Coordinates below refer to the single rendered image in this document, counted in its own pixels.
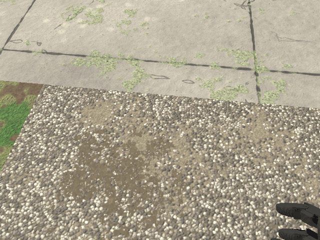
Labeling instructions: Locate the robot right hand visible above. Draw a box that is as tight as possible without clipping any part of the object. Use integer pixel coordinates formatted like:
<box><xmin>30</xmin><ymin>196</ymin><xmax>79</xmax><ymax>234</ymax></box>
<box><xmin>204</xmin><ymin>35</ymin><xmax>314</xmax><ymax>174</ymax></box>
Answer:
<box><xmin>270</xmin><ymin>202</ymin><xmax>320</xmax><ymax>240</ymax></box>

